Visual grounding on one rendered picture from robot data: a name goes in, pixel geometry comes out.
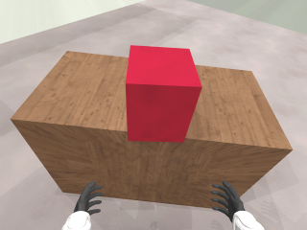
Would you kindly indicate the robot left hand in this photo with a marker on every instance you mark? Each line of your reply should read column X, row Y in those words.
column 83, row 203

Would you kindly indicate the carton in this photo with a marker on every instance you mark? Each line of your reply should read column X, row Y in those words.
column 162, row 91

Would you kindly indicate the robot right forearm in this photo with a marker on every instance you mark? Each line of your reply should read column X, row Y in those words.
column 243, row 220

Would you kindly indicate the robot right hand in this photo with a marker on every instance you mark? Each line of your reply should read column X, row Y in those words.
column 233, row 202

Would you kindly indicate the robot left forearm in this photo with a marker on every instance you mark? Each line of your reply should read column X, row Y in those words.
column 79, row 220

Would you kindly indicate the pedestal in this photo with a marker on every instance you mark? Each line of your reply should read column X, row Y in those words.
column 75, row 122

